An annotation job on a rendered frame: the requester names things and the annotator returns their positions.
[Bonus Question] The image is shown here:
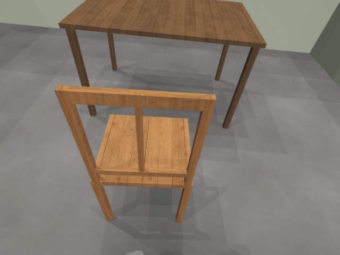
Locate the chair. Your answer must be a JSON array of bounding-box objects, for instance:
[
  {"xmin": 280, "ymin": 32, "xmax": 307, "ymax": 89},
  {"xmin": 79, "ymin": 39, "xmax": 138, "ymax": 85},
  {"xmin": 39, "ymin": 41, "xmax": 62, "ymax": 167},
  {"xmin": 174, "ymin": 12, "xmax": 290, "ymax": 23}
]
[{"xmin": 54, "ymin": 85, "xmax": 216, "ymax": 223}]

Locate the table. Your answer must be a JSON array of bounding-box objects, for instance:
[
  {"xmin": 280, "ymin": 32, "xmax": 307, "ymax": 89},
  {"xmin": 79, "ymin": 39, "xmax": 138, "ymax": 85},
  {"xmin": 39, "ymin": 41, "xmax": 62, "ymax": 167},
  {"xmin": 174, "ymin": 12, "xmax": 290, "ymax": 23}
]
[{"xmin": 58, "ymin": 0, "xmax": 267, "ymax": 129}]

